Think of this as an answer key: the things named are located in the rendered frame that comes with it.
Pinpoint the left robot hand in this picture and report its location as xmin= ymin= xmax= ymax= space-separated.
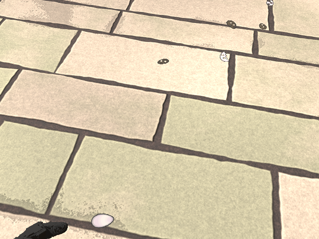
xmin=14 ymin=221 xmax=68 ymax=239

